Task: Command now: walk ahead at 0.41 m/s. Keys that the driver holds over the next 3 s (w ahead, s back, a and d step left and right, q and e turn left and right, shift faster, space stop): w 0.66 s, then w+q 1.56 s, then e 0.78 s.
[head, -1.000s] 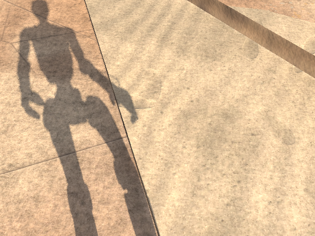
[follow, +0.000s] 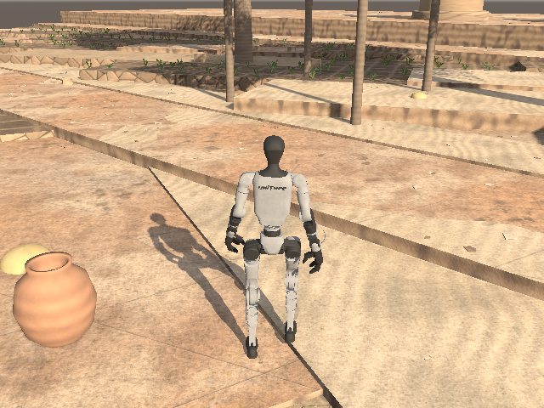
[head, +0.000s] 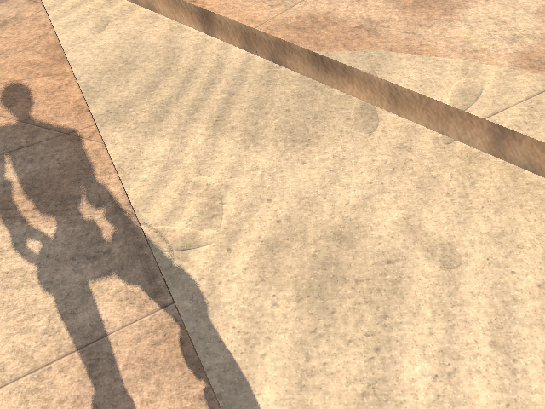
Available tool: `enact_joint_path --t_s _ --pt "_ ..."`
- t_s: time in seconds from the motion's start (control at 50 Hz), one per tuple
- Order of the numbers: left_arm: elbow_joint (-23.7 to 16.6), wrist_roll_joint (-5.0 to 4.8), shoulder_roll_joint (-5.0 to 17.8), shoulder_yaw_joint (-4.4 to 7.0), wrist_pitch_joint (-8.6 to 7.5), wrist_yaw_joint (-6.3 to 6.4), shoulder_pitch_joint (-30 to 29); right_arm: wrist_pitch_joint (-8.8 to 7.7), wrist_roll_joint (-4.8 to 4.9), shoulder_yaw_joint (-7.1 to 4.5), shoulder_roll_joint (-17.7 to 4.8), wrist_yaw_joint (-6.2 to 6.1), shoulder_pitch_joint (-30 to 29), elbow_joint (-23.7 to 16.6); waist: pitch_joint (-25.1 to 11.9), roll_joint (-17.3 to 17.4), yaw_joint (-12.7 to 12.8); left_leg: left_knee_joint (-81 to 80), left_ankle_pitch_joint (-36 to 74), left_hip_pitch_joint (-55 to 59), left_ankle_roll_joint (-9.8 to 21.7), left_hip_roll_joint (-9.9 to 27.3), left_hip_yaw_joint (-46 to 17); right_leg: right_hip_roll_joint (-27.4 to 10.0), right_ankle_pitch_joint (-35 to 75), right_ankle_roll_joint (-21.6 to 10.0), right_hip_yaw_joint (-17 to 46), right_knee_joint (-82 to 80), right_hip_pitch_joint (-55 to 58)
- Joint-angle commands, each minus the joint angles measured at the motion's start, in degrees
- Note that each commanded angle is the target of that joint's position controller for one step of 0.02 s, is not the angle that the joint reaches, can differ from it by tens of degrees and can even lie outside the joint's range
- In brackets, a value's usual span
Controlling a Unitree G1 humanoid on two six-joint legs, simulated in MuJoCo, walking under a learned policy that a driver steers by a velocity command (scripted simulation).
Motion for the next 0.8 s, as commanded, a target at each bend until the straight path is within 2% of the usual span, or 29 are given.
enact_joint_path --t_s 0.02,0.04,0.06,0.08,0.1,0.12,0.16,0.18,0.24,0.32,0.38,0.42,0.44,0.46,0.48,0.5,0.52,0.54,0.56,0.58,0.6,0.62,0.64,0.66,0.7,0.74,0.8 --pt "1.46 0.05 6.89 2.21 -1.40 0.65 12.42 -0.65 0.52 -1.29 -6.82 0.23 -7.45 -5.11 7.37 -2.24 8.82 1.39 -21.80 -28.62 6.12 6.55 -4.59 2.43 -1.19 -1.80 1.34 -12.39 24.36" --pt "3.70 1.09 12.71 4.17 -1.65 1.42 20.51 -1.24 0.51 -0.12 -2.96 0.54 -11.20 -8.42 5.78 -19.26 12.04 23.46 -14.35 -39.64 2.42 -2.02 3.38 -10.29 -21.41 -6.91 26.57 -24.30 31.49" --pt "4.09 0.91 12.83 3.96 -2.27 1.91 24.53 -1.56 -1.29 -0.65 -4.62 0.67 -13.79 -9.95 3.21 -17.77 13.24 42.54 -17.38 -43.53 2.83 -4.36 -3.60 -19.63 -29.02 -11.26 47.42 -34.99 31.04" --pt "2.71 0.97 10.96 3.04 -2.93 2.38 17.69 -1.94 -1.41 -0.78 -3.63 1.10 -13.72 -10.11 7.71 -8.94 8.16 49.48 -11.30 -44.19 3.79 -1.48 -9.74 -20.38 -25.10 -11.50 45.76 -35.44 24.63" --pt "1.51 0.34 8.94 2.61 -3.47 2.37 11.28 -2.15 -0.83 -1.00 -4.39 1.68 -12.33 -9.41 9.12 -3.65 4.02 48.00 -5.02 -40.91 3.73 1.43 -9.07 -18.16 -17.41 -9.72 38.31 -34.70 19.18" --pt "1.32 -0.30 7.58 2.22 -4.25 2.23 8.25 -2.34 -0.70 -1.22 -4.37 1.95 -11.62 -8.88 8.75 -2.75 1.84 45.60 -1.60 -37.67 3.14 2.95 -8.05 -15.05 -8.18 -7.97 31.24 -35.18 17.75" --pt "2.19 -0.44 4.00 1.34 -5.20 2.06 7.92 -1.47 -1.10 -1.22 -3.89 2.08 -9.83 -7.05 6.59 -5.43 0.75 44.87 2.87 -33.51 0.99 2.51 -5.34 -10.01 6.59 -6.13 20.33 -35.28 18.70" --pt "3.34 -0.59 2.94 1.09 -5.49 2.10 9.75 -0.96 -0.88 -1.28 -3.60 2.29 -10.90 -7.35 6.77 -5.79 0.63 44.31 4.12 -33.84 0.36 2.41 -4.44 -9.23 11.52 -6.17 17.57 -35.75 20.04" --pt "5.99 -0.75 3.47 1.29 -5.87 2.44 14.96 -0.10 -0.94 -1.19 -2.84 2.57 -18.49 -9.45 8.03 -3.49 1.87 41.05 6.82 -39.27 -1.17 2.20 -2.31 -8.93 20.01 -7.03 14.03 -37.28 26.16" --pt "7.23 -0.67 4.14 1.30 -5.99 2.52 16.73 -0.01 -0.92 -0.67 -2.13 2.65 -27.06 -12.01 8.61 -4.84 3.06 30.53 12.36 -39.22 -2.23 1.11 0.18 -7.42 27.70 -6.92 9.59 -36.99 29.12" --pt "8.21 -0.97 4.29 1.27 -5.68 2.70 17.91 0.15 -0.55 0.25 -0.92 2.60 -33.13 -13.83 10.38 -5.76 4.87 18.12 14.75 -32.69 -1.79 -0.20 3.61 -6.79 30.15 -6.58 7.07 -38.83 27.60" --pt "9.90 -0.84 4.69 1.29 -5.24 2.83 20.01 0.43 -0.62 0.14 -1.46 2.07 -34.75 -14.53 11.51 -5.88 5.50 14.38 13.27 -30.14 0.30 -1.08 4.82 -8.58 37.33 -6.43 6.89 -38.06 30.49" --pt "10.39 -0.71 5.38 1.39 -5.18 2.88 19.95 0.34 -0.69 -0.03 -1.98 1.75 -33.85 -14.50 11.11 -6.27 4.84 13.18 13.03 -27.99 1.74 -1.78 5.13 -9.15 44.22 -6.02 6.24 -36.11 32.13" --pt "10.52 -0.80 6.79 1.64 -5.16 2.96 18.89 0.12 -0.90 -0.44 -2.90 1.33 -30.86 -13.83 9.33 -6.91 2.90 12.80 9.68 -23.37 3.30 -3.41 5.61 -9.86 54.89 -5.34 5.41 -32.30 32.71" --pt "10.67 -0.50 7.87 1.88 -4.96 3.05 17.97 -0.23 -0.87 -1.10 -4.20 0.81 -25.26 -11.98 6.05 -7.20 0.25 12.63 8.41 -17.63 4.58 -4.95 5.46 -9.82 63.61 -4.50 4.72 -25.43 33.97" --pt "10.08 -0.25 8.68 2.02 -4.52 3.01 15.50 -0.87 -0.78 -1.99 -5.74 0.19 -13.53 -7.96 -0.65 -7.16 -5.05 10.62 8.76 -5.76 6.22 -6.21 5.57 -8.43 66.81 -3.15 2.69 -13.07 32.50" --pt "8.87 -0.61 8.29 1.79 -4.42 2.87 13.53 -1.33 -1.62 -3.03 -8.29 -0.60 -2.42 -4.67 -6.86 -5.65 -9.52 10.36 7.14 10.82 8.32 -0.06 -0.78 -6.09 52.66 -2.29 1.89 1.62 21.10" --pt "7.18 -3.42 1.04 0.18 -4.22 1.80 20.50 -1.44 -2.90 -4.76 -14.59 -1.08 2.93 -3.90 -15.96 9.17 -6.66 8.09 -1.18 30.65 18.05 19.58 -30.42 3.71 13.29 0.42 0.97 27.68 -2.16" --pt "8.01 -2.47 5.72 1.49 -4.43 2.14 18.99 -1.22 -1.14 -4.34 -11.75 -0.47 -0.69 -4.13 -18.20 3.39 -5.58 0.66 0.05 26.63 18.67 21.30 -42.13 5.88 -3.36 -1.07 9.29 36.10 -5.88" --pt "5.90 -2.26 6.94 2.05 -4.69 2.09 13.44 -1.62 -0.37 -3.63 -9.97 -0.32 -7.87 -4.89 -8.76 2.19 -2.51 -1.13 -2.32 18.08 16.68 19.13 -33.53 2.46 1.04 -1.83 9.90 36.29 -9.31" --pt "5.02 -1.84 6.26 1.72 -5.20 1.98 10.34 -2.25 -0.40 -2.67 -6.15 -0.02 -11.49 -5.23 -2.71 -1.26 -1.21 -3.61 1.58 9.66 15.07 17.40 -27.10 0.00 4.94 -2.12 9.35 33.02 -9.07" --pt "5.05 -1.47 5.30 1.69 -4.97 1.82 8.89 -2.96 -0.49 -2.06 -4.20 0.01 -12.59 -4.74 0.92 -1.93 0.16 -5.19 5.61 3.78 13.24 15.05 -22.11 -1.67 6.20 -2.19 9.18 30.24 -7.57" --pt "4.94 -0.51 4.42 1.54 -4.19 1.50 9.62 -3.41 -0.27 -1.44 -2.41 -0.05 -12.68 -3.60 2.88 -1.31 2.12 -6.59 8.81 -1.54 11.68 12.83 -18.05 -2.69 6.59 -1.73 8.99 27.88 -4.78" --pt "5.16 -0.10 3.09 1.35 -3.39 1.02 10.31 -3.85 -0.21 -1.04 -1.52 -0.01 -11.99 -2.72 3.21 -0.59 3.16 -7.68 10.17 -4.18 10.97 11.79 -15.46 -3.20 6.72 -1.30 8.80 25.85 -2.81" --pt "3.83 0.61 2.14 1.16 -2.56 0.29 7.79 -4.71 0.30 -1.15 -2.68 0.07 -9.00 -0.78 4.84 0.28 3.67 -9.39 13.19 -6.29 11.47 10.10 -13.27 -4.20 7.88 0.03 6.92 21.99 -4.19" --pt "1.30 0.82 2.46 0.98 -2.20 -0.16 2.17 -4.86 0.45 -1.39 -4.04 0.04 -6.92 0.17 7.14 0.32 3.25 -11.20 13.63 -7.31 11.99 9.16 -11.80 -5.27 12.37 2.01 5.52 16.26 -7.91" --pt "-1.96 0.32 2.47 0.30 -2.26 -0.46 -6.25 -4.55 0.38 -1.43 -4.53 0.23 -5.58 0.34 8.97 0.61 1.78 -11.74 14.44 -9.08 10.94 6.75 -9.55 -4.53 19.26 4.19 3.81 3.09 -6.95"
Next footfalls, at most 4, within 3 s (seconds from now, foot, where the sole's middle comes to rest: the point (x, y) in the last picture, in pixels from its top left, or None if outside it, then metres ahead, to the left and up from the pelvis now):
0.52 left None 0.45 0.04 -0.75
1.00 right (345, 336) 0.73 -0.16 -0.75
1.54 left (243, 279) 0.93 0.11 -0.75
2.10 right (222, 191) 1.30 0.18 -0.75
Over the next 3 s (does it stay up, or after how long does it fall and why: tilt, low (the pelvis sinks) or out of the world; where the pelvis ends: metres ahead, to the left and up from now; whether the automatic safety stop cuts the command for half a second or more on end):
stays up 1.24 0.26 0.02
